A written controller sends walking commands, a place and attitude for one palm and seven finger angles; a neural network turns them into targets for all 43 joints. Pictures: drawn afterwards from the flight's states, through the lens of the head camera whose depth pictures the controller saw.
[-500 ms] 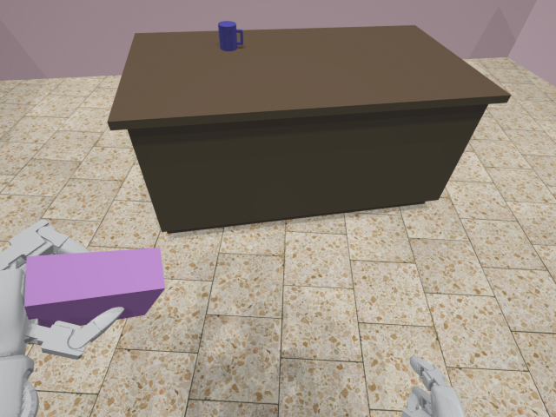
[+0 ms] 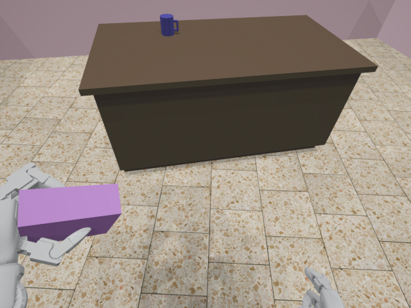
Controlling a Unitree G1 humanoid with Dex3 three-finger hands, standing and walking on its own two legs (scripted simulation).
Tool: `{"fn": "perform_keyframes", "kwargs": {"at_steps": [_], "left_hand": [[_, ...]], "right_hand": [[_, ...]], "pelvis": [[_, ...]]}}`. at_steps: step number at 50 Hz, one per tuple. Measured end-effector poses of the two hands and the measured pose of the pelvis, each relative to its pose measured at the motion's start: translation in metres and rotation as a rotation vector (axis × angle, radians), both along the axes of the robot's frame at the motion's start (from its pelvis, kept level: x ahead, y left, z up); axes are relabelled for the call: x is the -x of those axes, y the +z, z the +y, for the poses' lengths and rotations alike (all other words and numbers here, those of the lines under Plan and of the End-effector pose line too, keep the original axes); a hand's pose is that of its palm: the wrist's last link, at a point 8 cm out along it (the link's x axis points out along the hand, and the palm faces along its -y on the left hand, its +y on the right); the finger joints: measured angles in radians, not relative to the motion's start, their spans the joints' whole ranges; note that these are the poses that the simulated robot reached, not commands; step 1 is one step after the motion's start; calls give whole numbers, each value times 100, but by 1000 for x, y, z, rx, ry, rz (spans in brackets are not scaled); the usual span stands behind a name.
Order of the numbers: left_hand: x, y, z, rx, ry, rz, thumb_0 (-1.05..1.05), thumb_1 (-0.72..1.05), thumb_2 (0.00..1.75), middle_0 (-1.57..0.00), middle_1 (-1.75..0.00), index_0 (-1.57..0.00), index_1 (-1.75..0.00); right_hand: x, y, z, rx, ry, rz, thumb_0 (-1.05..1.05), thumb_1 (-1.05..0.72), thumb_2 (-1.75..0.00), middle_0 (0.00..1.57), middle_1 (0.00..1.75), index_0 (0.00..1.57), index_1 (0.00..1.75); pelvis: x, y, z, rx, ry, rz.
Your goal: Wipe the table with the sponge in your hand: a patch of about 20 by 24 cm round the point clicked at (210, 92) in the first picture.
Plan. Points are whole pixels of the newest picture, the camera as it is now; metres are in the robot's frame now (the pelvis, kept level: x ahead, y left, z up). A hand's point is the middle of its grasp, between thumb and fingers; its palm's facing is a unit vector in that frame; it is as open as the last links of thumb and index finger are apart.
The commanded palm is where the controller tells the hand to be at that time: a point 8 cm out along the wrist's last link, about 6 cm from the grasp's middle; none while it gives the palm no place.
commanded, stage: walk to a spot facing it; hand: left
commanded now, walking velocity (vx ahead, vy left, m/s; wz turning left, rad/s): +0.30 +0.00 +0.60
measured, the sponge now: (84, 213) +0.22 +0.21 +0.14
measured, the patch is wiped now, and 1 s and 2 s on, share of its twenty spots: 0.00 0.00 0.00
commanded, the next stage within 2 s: none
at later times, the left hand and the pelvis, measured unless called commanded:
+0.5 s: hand (39, 200) +0.23 +0.27 +0.16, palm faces +0.52 -0.74 -0.42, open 9.2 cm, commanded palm +0.16 +0.30 +0.18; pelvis +0.06 -0.01 -0.01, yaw +11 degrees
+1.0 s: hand (18, 181) +0.26 +0.31 +0.17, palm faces +0.74 -0.51 -0.43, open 9.2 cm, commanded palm +0.17 +0.32 +0.18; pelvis +0.16 +0.00 -0.02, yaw +28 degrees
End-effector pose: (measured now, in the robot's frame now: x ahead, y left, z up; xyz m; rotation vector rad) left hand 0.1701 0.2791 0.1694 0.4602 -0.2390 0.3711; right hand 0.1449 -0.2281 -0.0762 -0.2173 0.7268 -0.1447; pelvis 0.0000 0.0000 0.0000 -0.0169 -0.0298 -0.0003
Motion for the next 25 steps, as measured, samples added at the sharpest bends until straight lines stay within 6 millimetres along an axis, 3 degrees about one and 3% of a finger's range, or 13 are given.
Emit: {"fn": "perform_keyframes", "kwargs": {"at_steps": [9, 19, 25], "left_hand": [[-1, 1, 4, -6, 17, -19, 0, -42, 104, -82, -139, -82, -139], [-4, 1, 33, -59, 117, -79, 0, -42, 104, -82, -139, -82, -139], [-12, 8, 18, -57, 142, -20, 0, -42, 104, -82, -139, -82, -139]], "right_hand": [[-4, -4, -2, 23, 5, 22, 1, -90, -90, 20, 30, 20, 30], [-29, -25, 15, 28, 47, 74, 1, -90, -90, 20, 30, 20, 30], [-55, -26, 32, -56, 144, 113, 1, -90, -90, 20, 30, 20, 30]], "pelvis": [[-6, -5, 2, -1, 45, 13], [-35, -18, 10, 1, 129, 18], [-57, -6, -6, 21, 188, 29]]}}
